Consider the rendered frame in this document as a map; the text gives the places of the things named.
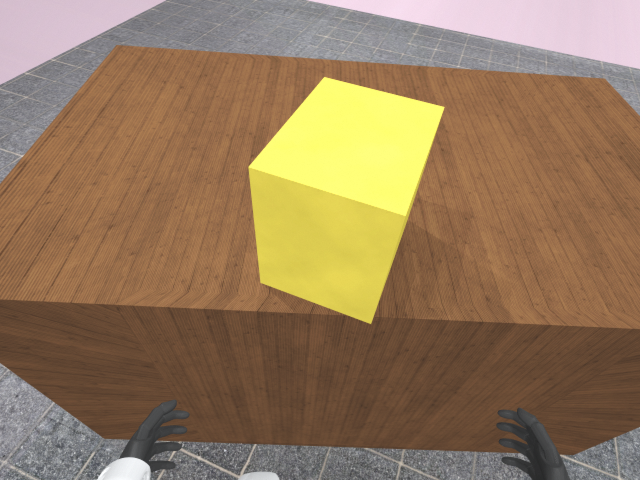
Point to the carton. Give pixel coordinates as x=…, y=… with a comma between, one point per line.
x=333, y=190

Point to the left robot hand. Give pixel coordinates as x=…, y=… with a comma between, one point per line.
x=142, y=444

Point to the pedestal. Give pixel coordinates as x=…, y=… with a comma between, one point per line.
x=129, y=271

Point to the right robot hand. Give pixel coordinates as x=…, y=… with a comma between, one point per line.
x=546, y=462

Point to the left robot forearm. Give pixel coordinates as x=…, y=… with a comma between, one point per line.
x=128, y=468

